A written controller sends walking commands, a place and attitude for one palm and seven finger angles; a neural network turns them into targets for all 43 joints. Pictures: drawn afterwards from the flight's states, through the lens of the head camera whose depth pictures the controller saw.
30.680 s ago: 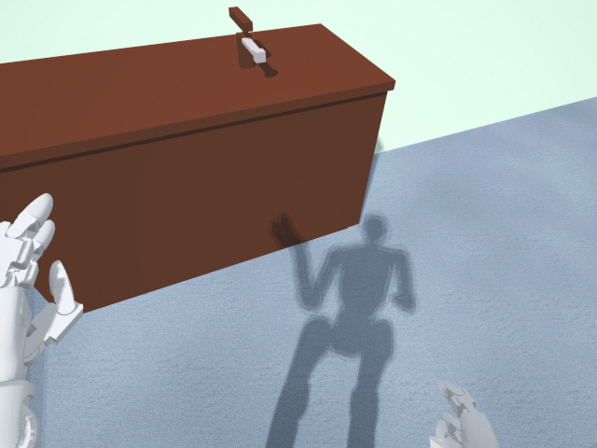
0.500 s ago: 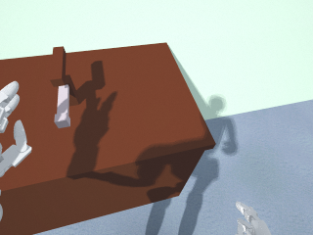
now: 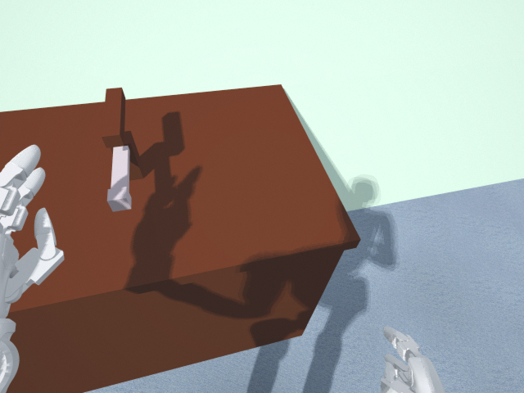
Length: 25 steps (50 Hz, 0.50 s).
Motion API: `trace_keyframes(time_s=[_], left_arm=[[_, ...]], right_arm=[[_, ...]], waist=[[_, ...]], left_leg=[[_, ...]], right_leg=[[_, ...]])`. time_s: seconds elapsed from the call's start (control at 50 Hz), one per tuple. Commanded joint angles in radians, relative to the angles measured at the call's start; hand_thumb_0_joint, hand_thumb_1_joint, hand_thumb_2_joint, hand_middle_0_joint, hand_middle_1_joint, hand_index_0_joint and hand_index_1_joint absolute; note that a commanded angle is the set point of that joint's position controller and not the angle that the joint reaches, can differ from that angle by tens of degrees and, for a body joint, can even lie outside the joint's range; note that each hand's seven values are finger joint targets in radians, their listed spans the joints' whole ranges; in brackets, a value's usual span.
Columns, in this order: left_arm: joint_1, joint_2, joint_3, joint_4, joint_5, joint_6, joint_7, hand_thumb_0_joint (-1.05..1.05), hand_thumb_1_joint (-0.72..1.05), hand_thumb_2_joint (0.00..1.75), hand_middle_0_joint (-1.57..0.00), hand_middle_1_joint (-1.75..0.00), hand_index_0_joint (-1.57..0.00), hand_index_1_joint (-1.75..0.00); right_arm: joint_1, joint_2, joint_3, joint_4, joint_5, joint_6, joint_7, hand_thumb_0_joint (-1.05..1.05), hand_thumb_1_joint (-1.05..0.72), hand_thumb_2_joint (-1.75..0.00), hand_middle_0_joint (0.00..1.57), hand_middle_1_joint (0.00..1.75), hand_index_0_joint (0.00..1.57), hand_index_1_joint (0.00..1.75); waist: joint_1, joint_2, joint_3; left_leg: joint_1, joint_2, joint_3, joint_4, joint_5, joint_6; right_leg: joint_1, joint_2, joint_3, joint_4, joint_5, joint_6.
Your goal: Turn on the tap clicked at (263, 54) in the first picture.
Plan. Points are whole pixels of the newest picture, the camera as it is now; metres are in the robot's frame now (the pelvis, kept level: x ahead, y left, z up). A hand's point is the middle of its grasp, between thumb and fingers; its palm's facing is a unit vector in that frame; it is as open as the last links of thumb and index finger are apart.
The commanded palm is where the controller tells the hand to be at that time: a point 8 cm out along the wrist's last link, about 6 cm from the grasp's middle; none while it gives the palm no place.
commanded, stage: look again from close up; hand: left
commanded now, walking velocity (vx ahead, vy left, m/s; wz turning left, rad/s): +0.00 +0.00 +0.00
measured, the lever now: (119, 199) +0.36 +0.27 +0.07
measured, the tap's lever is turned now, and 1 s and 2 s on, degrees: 0 0 0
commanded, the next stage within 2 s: turn the palm inward beside the body in 0.02 s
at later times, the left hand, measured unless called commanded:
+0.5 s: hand (80, 288) +0.19 +0.22 +0.15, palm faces +0.33 -0.87 -0.35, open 7.4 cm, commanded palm +0.14 +0.27 +0.17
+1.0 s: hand (107, 285) +0.20 +0.20 +0.14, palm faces +0.43 -0.85 -0.31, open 7.4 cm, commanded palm +0.14 +0.24 +0.15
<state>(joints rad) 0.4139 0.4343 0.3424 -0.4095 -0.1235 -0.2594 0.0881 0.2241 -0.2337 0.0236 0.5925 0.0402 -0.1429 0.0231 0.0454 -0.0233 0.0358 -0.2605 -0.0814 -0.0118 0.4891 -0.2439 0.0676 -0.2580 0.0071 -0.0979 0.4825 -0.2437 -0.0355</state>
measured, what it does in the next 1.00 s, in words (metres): shifts its weight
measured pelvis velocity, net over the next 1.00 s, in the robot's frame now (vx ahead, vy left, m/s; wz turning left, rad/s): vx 0.01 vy -0.06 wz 0.00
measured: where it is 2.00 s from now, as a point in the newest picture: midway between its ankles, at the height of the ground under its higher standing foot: outside the picture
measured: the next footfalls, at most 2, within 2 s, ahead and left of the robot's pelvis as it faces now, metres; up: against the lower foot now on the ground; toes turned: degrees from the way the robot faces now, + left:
none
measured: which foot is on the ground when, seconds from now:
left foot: down 0.00-1.00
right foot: down 0.00-1.00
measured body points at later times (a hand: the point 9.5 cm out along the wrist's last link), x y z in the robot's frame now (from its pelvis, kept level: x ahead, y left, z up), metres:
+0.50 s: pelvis -0.02 -0.01 -0.02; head -0.03 -0.01 +0.43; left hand +0.16 +0.26 +0.17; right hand +0.18 -0.23 -0.08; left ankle +0.01 +0.07 -0.74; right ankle +0.01 -0.09 -0.74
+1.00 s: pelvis +0.01 -0.06 -0.02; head +0.00 -0.09 +0.43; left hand +0.17 +0.24 +0.16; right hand +0.19 -0.30 -0.10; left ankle +0.01 +0.07 -0.74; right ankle +0.01 -0.09 -0.74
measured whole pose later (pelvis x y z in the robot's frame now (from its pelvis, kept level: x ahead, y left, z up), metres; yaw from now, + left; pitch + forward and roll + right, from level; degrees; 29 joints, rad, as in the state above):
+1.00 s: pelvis +0.01 -0.06 -0.02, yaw +0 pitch +2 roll +1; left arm 0.51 0.34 0.37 -0.45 -0.21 -0.03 0.08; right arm 0.22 -0.27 0.02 0.64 0.04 -0.18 -0.05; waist 0.06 0.04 -0.09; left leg -0.38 -0.02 -0.03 0.71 -0.37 -0.01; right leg -0.38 0.08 -0.11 0.69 -0.37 -0.12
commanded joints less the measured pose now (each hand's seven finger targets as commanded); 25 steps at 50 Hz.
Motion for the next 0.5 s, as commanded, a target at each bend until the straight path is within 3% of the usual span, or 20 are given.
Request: trace_keyframes(time_s=[0.0,0.02,0.08,0.1,0.12,0.14,0.16,0.18,0.2,0.22,0.28,0.3,0.36,0.38,0.4,0.42,0.46,0.48], left_arm=[[-0.05,0.198,0.139,-0.183,-0.014,-0.056,0.018,0.0,0.9,0.9,-0.2,-0.3,-0.2,-0.3],[-0.048,0.171,0.118,-0.183,-0.016,-0.059,0.016,0.0,0.9,0.9,-0.2,-0.3,-0.2,-0.3],[-0.053,0.179,0.115,-0.207,-0.017,-0.064,0.014,0.0,0.9,0.9,-0.2,-0.3,-0.2,-0.3],[-0.977,0.844,0.263,-0.656,0.09,-0.198,0.039,0.0,0.9,0.9,-0.2,-0.3,-0.2,-0.3],[-0.6,0.442,0.367,-0.061,0.112,0.0,-0.004,0.0,0.9,0.9,-0.2,-0.3,-0.2,-0.3],[-0.445,0.228,0.097,0.0,0.01,0.068,-0.02,0.0,0.9,0.9,-0.2,-0.3,-0.2,-0.3],[-0.409,0.156,0.142,-0.011,-0.015,0.102,-0.062,0.0,0.9,0.9,-0.2,-0.3,-0.2,-0.3],[-0.27,0.157,0.143,0.007,-0.063,0.153,-0.096,0.0,0.9,0.9,-0.2,-0.3,-0.2,-0.3],[-0.122,0.023,0.045,0.055,-0.093,0.219,-0.129,0.0,0.9,0.9,-0.2,-0.3,-0.2,-0.3],[-0.13,0.08,0.067,-0.029,-0.078,0.245,-0.143,0.0,0.9,0.9,-0.2,-0.3,-0.2,-0.3],[-0.078,0.117,0.057,-0.184,0.004,0.254,-0.123,0.0,0.9,0.9,-0.2,-0.3,-0.2,-0.3],[-0.097,0.151,0.094,-0.257,0.012,0.228,-0.096,0.0,0.9,0.9,-0.2,-0.3,-0.2,-0.3],[-0.082,0.167,0.166,-0.317,0.008,0.094,-0.012,0.0,0.9,0.9,-0.2,-0.3,-0.2,-0.3],[-0.099,0.171,0.178,-0.328,0.005,0.06,0.017,0.0,0.9,0.9,-0.2,-0.3,-0.2,-0.3],[-0.134,0.228,0.223,-0.361,0.016,0.037,0.049,0.0,0.9,0.9,-0.2,-0.3,-0.2,-0.3],[-0.144,0.178,0.181,-0.349,0.024,0.025,0.071,0.0,0.9,0.9,-0.2,-0.3,-0.2,-0.3],[-0.119,0.125,0.147,-0.231,0.023,0.048,0.089,0.0,0.9,0.9,-0.2,-0.3,-0.2,-0.3],[-0.117,0.13,0.145,-0.211,0.017,0.069,0.082,0.0,0.9,0.9,-0.2,-0.3,-0.2,-0.3]], right_arm=[[-0.082,-0.138,-0.068,-0.142,0.015,-0.054,-0.011,0.0,-0.9,-0.9,0.2,0.3,0.2,0.3],[-0.065,-0.132,-0.067,-0.14,0.011,-0.053,-0.011,0.0,-0.9,-0.9,0.2,0.3,0.2,0.3],[-0.071,-0.134,-0.068,-0.142,0.012,-0.061,-0.011,0.0,-0.9,-0.9,0.2,0.3,0.2,0.3],[0.079,-0.168,0.148,-0.29,0.062,-0.027,-0.094,0.0,-0.9,-0.9,0.2,0.3,0.2,0.3],[-0.066,-0.131,-0.055,-0.086,-0.073,-0.03,-0.074,0.0,-0.9,-0.9,0.2,0.3,0.2,0.3],[-0.063,-0.137,-0.042,-0.139,-0.042,-0.035,-0.019,0.0,-0.9,-0.9,0.2,0.3,0.2,0.3],[-0.079,-0.193,-0.066,-0.103,-0.036,-0.04,-0.017,0.0,-0.9,-0.9,0.2,0.3,0.2,0.3],[-0.105,-0.191,-0.07,-0.109,-0.019,-0.037,-0.024,0.0,-0.9,-0.9,0.2,0.3,0.2,0.3],[-0.172,-0.169,-0.04,-0.134,0.013,-0.033,-0.016,0.0,-0.9,-0.9,0.2,0.3,0.2,0.3],[-0.161,-0.19,-0.043,-0.129,0.01,-0.026,-0.013,0.0,-0.9,-0.9,0.2,0.3,0.2,0.3],[-0.219,-0.165,-0.03,-0.17,-0.001,-0.007,-0.008,0.0,-0.9,-0.9,0.2,0.3,0.2,0.3],[-0.238,-0.154,-0.021,-0.179,0.004,-0.003,-0.004,0.0,-0.9,-0.9,0.2,0.3,0.2,0.3],[-0.213,-0.14,-0.035,-0.17,-0.029,-0.012,-0.018,0.0,-0.9,-0.9,0.2,0.3,0.2,0.3],[-0.209,-0.133,-0.034,-0.167,-0.032,-0.018,-0.022,0.0,-0.9,-0.9,0.2,0.3,0.2,0.3],[-0.207,-0.127,-0.029,-0.157,-0.025,-0.02,-0.026,0.0,-0.9,-0.9,0.2,0.3,0.2,0.3],[-0.193,-0.112,-0.031,-0.158,-0.032,-0.028,-0.026,0.0,-0.9,-0.9,0.2,0.3,0.2,0.3],[-0.179,-0.119,-0.03,-0.135,-0.025,-0.03,-0.035,0.0,-0.9,-0.9,0.2,0.3,0.2,0.3],[-0.181,-0.13,-0.033,-0.134,-0.02,-0.029,-0.041,0.0,-0.9,-0.9,0.2,0.3,0.2,0.3]], waist=[[-0.005,0.054,-0.152],[-0.007,0.044,-0.149],[-0.007,0.068,-0.137],[-0.093,0.352,-0.07],[0.057,0.277,-0.318],[0.005,0.209,-0.261],[0.011,0.133,-0.293],[0.039,0.104,-0.296],[0.045,0.095,-0.214],[0.044,0.048,-0.194],[0.03,0.041,-0.12],[0.031,0.065,-0.126],[0.028,0.05,-0.16],[0.029,0.079,-0.161],[0.031,0.146,-0.155],[0.027,0.185,-0.181],[-0.001,0.117,-0.124],[-0.002,0.124,-0.12]], left_leg=[[0.013,0.138,-0.148,-0.092,0.127,-0.06],[0.002,0.141,-0.147,-0.097,0.121,-0.062],[-0.007,0.141,-0.161,-0.108,0.095,-0.063],[-0.193,0.145,-0.143,-0.04,-0.086,-0.026],[0.093,0.102,-0.057,-0.054,0.116,-0.09],[0.094,0.078,-0.095,-0.024,0.332,-0.144],[0.192,0.102,-0.091,-0.028,0.328,-0.15],[0.178,0.092,-0.08,-0.038,0.311,-0.137],[0.145,0.097,-0.069,-0.057,0.254,-0.143],[0.091,0.097,-0.072,-0.072,0.198,-0.121],[0.016,0.094,-0.078,-0.08,0.073,-0.086],[0.017,0.094,-0.073,-0.08,0.026,-0.084],[-0.011,0.094,-0.089,-0.045,-0.054,-0.087],[-0.028,0.088,-0.081,-0.032,-0.086,-0.081],[-0.03,0.088,-0.071,-0.031,-0.125,-0.08],[-0.037,0.079,-0.07,-0.012,-0.112,-0.079],[-0.081,0.079,-0.066,0.02,-0.159,-0.057],[-0.096,0.074,-0.056,0.037,-0.174,-0.046]], right_leg=[[0.072,-0.124,0.15,-0.076,0.125,0.006],[0.081,-0.126,0.135,-0.078,0.124,0.008],[0.075,-0.125,0.136,-0.08,0.094,0.009],[0.116,-0.009,0.144,0.012,-0.083,0.071],[0.065,0.012,0.056,0.061,-0.011,-0.016],[-0.016,0.025,0.004,0.064,0.044,-0.03],[-0.072,0.044,0.019,0.063,0.08,-0.011],[-0.042,0.036,0.018,0.06,0.078,-0.012],[-0.05,0.041,0.016,0.064,0.068,-0.015],[-0.035,0.03,0.0,0.058,0.096,-0.009],[-0.056,0.036,-0.002,0.069,0.049,-0.002],[-0.065,0.047,0.007,0.078,0.021,-0.003],[-0.106,0.048,0.008,0.097,-0.044,0.002],[-0.115,0.045,0.014,0.099,-0.065,0.002],[-0.122,0.044,0.025,0.099,-0.09,-0.001],[-0.12,0.034,0.027,0.1,-0.089,-0.006],[-0.163,0.025,0.035,0.092,-0.116,0.001],[-0.164,0.014,0.047,0.077,-0.137,0.003]])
